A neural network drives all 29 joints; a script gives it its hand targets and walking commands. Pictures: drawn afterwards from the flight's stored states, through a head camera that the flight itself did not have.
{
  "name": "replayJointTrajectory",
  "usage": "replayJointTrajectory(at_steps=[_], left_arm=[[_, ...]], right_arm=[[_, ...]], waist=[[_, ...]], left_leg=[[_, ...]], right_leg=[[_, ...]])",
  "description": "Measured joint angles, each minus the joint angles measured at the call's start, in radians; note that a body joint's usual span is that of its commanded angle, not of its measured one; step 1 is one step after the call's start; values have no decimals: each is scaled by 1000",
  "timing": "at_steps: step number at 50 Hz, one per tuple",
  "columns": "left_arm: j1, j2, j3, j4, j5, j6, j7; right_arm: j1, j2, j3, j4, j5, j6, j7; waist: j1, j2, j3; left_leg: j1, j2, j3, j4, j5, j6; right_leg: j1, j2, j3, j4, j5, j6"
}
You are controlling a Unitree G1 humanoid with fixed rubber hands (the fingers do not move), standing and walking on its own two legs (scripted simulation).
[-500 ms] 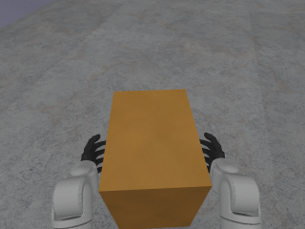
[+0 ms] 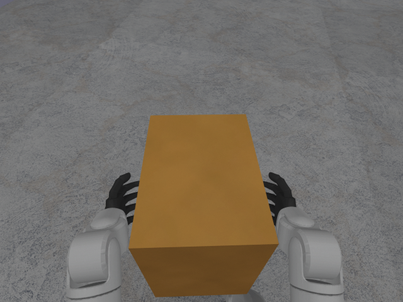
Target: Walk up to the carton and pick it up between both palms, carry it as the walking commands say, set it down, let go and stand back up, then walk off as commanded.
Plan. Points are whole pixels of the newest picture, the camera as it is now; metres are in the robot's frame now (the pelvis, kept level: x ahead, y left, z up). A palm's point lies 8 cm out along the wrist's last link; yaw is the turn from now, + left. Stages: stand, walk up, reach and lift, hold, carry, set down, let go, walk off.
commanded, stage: carry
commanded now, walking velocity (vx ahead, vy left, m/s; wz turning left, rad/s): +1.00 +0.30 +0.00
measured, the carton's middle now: (199, 207) +0.33 -0.01 -0.02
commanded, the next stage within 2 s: none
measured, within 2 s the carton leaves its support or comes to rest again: neither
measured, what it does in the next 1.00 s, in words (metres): walks ahead: right foot, then left foot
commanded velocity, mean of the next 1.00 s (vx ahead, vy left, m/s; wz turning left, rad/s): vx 1.00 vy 0.30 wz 0.00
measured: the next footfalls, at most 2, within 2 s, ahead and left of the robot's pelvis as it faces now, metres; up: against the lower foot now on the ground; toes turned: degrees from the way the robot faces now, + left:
right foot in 0.12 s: +0.31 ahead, -0.07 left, +0.00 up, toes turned -7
left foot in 0.52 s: +0.63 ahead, +0.29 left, +0.00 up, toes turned +12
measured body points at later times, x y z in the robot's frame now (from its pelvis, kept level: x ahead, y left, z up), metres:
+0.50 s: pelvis +0.43 +0.12 -0.02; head +0.43 +0.11 +0.43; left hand +0.70 +0.28 +0.07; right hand +0.72 -0.02 +0.07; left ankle +0.57 +0.29 -0.73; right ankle +0.27 -0.06 -0.74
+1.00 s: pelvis +0.86 +0.24 -0.01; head +0.87 +0.22 +0.44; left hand +1.13 +0.42 +0.06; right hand +1.16 +0.12 +0.05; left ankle +0.66 +0.32 -0.65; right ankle +0.94 +0.15 -0.74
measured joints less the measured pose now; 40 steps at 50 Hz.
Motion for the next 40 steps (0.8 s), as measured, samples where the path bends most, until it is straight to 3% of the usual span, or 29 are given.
replayJointTrajectory(at_steps=[4,6,7,9,11,13,16,21,26,27,28,30,32,35,40], left_arm=[[-11,-1,0,-8,0,-3,-2],[-26,-3,6,2,1,3,-4],[-38,-5,8,18,2,2,-5],[-48,-7,13,61,12,-6,-8],[-42,-6,22,88,16,4,-11],[-24,-4,27,103,14,10,-14],[-8,-1,28,110,9,13,-14],[-17,-2,19,74,9,4,-12],[-40,-6,25,36,15,14,-12],[-45,-3,30,32,18,14,-13],[-49,4,36,36,17,11,-14],[-54,13,45,55,15,14,-15],[-47,5,48,60,13,21,-13],[-21,-5,30,40,8,18,-1],[-8,-1,-4,-13,0,-3,5]], right_arm=[[-10,1,-3,-19,-10,7,5],[-16,1,-6,-18,-16,14,7],[-22,1,-13,-10,-18,15,8],[-45,-2,-25,33,-21,18,11],[-52,7,-31,67,-29,31,11],[-46,6,-19,89,-37,43,12],[-43,4,-9,102,-45,51,13],[-55,6,-19,64,-43,46,17],[-70,9,-23,37,-37,39,19],[-76,10,-21,44,-35,31,19],[-79,11,-15,63,-33,16,19],[-77,11,-7,96,-28,-2,13],[-52,7,1,96,-20,-3,7],[-14,2,0,67,-3,-8,5],[4,0,-3,-12,2,-14,4]], waist=[[3,38,-19],[12,43,-31],[21,43,-31],[31,64,-24],[34,74,-28],[43,77,-38],[50,65,-52],[42,41,-61],[17,22,-60],[8,10,-53],[-4,-9,-44],[-17,-5,-26],[-10,-9,-9],[0,-20,8],[-4,1,6]], left_leg=[[135,-14,-31,-22,-96,-6],[166,-15,-48,70,-174,-11],[147,-12,-55,189,-204,-13],[28,-24,-140,529,-125,-18],[-104,-37,-190,780,-33,-19],[-204,-9,-193,848,38,-33],[-305,51,-193,713,67,-56],[-406,125,-162,335,88,-86],[-390,113,-44,155,155,-78],[-377,101,-22,175,217,-62],[-380,87,-3,237,206,-46],[-365,83,1,286,96,-26],[-310,77,9,241,67,-28],[-196,49,20,130,49,-17],[-1,5,-3,-8,-14,-9]], right_leg=[[36,36,-38,-226,102,-18],[114,65,-59,-323,130,-25],[147,66,-60,-336,210,-65],[176,64,-68,-272,175,-113],[237,61,-70,-285,99,-114],[311,61,-64,-344,80,-85],[423,52,-54,-437,57,-58],[581,1,-33,-540,-5,9],[699,-95,-1,-491,-144,99],[682,-127,16,-389,-183,98],[621,-160,44,-220,-156,74],[437,-112,141,151,-163,30],[274,-53,159,339,-129,-1],[107,-14,104,324,-75,-13],[-11,9,9,-7,3,-12]])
